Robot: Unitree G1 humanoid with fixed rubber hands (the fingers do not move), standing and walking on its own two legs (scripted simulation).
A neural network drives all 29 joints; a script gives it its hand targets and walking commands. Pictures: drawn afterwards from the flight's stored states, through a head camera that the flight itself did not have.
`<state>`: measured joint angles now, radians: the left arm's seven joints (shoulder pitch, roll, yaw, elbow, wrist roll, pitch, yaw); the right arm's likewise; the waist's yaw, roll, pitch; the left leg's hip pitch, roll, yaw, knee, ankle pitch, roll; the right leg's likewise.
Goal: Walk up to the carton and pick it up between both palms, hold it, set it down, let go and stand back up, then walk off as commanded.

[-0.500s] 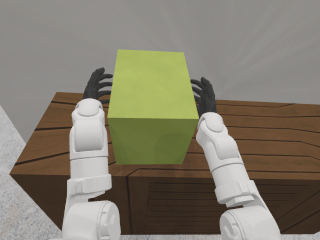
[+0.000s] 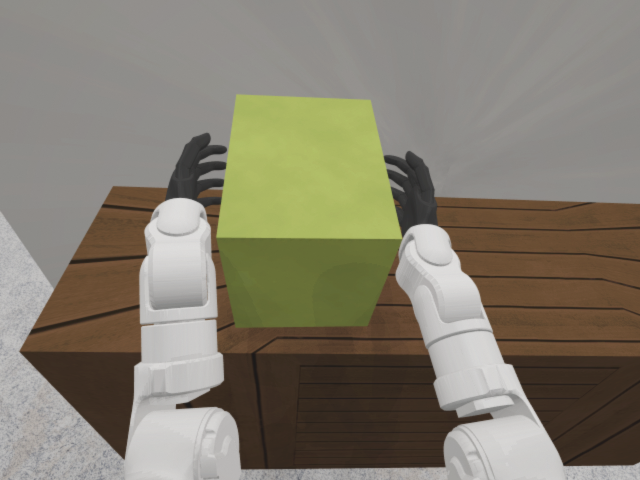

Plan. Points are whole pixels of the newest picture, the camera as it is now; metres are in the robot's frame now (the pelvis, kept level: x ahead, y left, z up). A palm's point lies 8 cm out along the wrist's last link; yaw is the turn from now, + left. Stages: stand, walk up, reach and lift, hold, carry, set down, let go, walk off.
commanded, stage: hold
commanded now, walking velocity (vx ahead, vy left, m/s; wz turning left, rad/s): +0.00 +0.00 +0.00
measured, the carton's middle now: (303, 213) +0.40 +0.00 +0.14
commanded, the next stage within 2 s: set down in 1.16 s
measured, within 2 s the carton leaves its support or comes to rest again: neither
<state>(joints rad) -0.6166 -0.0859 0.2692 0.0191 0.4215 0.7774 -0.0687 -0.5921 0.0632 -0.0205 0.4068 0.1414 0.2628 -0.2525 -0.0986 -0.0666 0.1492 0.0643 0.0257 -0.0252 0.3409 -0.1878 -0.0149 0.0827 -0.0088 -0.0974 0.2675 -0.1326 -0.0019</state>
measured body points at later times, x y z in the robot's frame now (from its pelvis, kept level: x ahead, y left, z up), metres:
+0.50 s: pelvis +0.00 +0.00 +0.00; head -0.03 +0.03 +0.45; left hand +0.38 +0.14 +0.19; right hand +0.36 -0.13 +0.17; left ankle +0.02 +0.13 -0.75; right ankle +0.03 -0.11 -0.75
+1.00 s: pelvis +0.00 +0.00 +0.00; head -0.03 +0.03 +0.45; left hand +0.38 +0.14 +0.19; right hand +0.36 -0.13 +0.17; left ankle +0.02 +0.13 -0.75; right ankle +0.03 -0.11 -0.75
